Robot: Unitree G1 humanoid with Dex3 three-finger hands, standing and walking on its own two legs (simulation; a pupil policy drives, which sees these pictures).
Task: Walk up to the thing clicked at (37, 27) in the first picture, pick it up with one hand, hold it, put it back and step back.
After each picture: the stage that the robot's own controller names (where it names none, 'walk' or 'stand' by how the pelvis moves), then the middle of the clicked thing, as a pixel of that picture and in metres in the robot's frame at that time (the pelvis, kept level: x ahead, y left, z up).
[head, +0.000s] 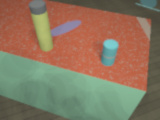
stand; (42, 28) +0.66 +0.22 +0.01
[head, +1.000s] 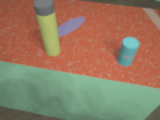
rise first; (49, 30) +0.57 +0.15 +0.05
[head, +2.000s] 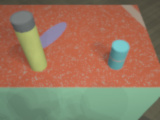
rise first; (31, 45) +0.48 +0.21 +0.05
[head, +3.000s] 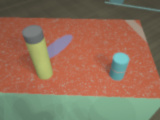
stand; (39, 55) +0.49 +0.21 +0.01
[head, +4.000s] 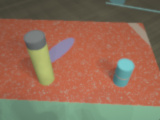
stand; (41, 61) +0.46 +0.19 +0.01
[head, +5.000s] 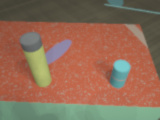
stand; (37, 62) +0.45 +0.20 +0.01
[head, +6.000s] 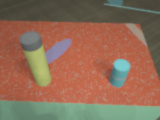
stand; (37, 62) +0.45 +0.21 +0.01
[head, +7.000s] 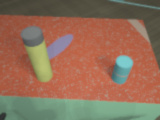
rise first; (39, 57) +0.46 +0.20 +0.02
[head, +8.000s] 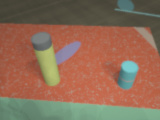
go down; (47, 61) +0.47 +0.19 +0.02
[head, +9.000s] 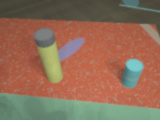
go down; (50, 58) +0.47 +0.19 +0.02
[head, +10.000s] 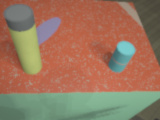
go down; (27, 45) +0.45 +0.17 +0.07
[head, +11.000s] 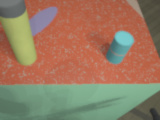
close in; (19, 34) +0.47 +0.18 +0.09
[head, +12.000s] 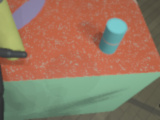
close; (1, 26) +0.48 +0.19 +0.11
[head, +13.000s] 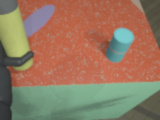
lift; (13, 35) +0.46 +0.19 +0.10
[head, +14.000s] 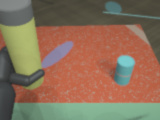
lift; (24, 50) +0.33 +0.16 +0.23
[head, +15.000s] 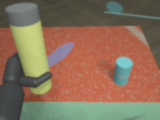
hold; (32, 53) +0.34 +0.15 +0.20
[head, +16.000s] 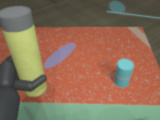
hold; (26, 57) +0.33 +0.17 +0.20
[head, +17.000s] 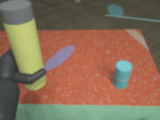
crouch; (27, 50) +0.35 +0.17 +0.21
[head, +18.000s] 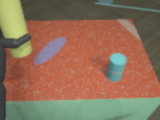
crouch; (10, 16) +0.46 +0.20 +0.23
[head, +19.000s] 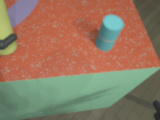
lower; out of the picture +0.51 +0.20 +0.11
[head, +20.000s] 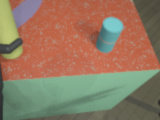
lower; (0, 21) +0.50 +0.19 +0.10
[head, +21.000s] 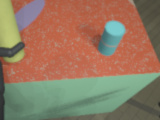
lower; (3, 24) +0.49 +0.19 +0.10
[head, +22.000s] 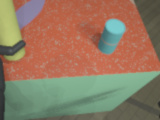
lower; (4, 23) +0.50 +0.19 +0.10
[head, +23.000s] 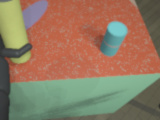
loosen; (11, 26) +0.49 +0.17 +0.10
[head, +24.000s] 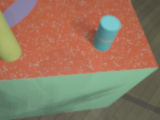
withdraw; out of the picture +0.46 +0.19 +0.10
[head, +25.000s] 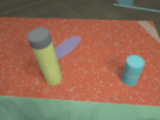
sink last; (47, 60) +0.44 +0.17 +0.06
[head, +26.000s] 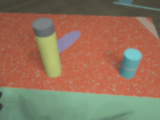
stand; (49, 51) +0.48 +0.17 +0.06
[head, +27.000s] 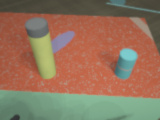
stand; (43, 51) +0.47 +0.17 +0.07
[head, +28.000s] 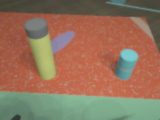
stand; (42, 52) +0.46 +0.17 +0.07
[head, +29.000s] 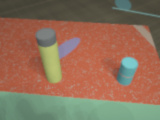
stand; (50, 58) +0.47 +0.16 +0.02
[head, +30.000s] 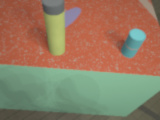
walk; (55, 29) +0.54 +0.12 +0.03
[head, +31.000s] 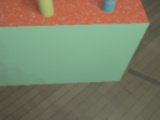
walk; out of the picture +0.76 +0.22 +0.04
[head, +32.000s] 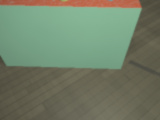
stand; out of the picture +1.08 +0.19 +0.04
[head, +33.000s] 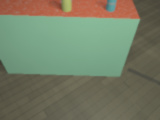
stand; out of the picture +1.09 +0.15 +0.01
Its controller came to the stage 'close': yes
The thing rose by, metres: 0.21
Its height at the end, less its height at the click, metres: +0.00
